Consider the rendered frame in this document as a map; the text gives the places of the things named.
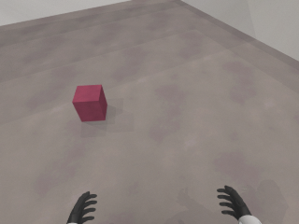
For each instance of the carton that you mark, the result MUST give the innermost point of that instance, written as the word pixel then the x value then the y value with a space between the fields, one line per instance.
pixel 90 103

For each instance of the robot left hand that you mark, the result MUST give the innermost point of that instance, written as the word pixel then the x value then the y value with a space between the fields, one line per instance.
pixel 77 213

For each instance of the robot right forearm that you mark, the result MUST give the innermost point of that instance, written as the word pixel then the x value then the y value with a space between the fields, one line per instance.
pixel 248 219

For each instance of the robot right hand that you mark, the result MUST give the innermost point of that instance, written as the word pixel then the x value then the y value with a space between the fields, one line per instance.
pixel 236 203

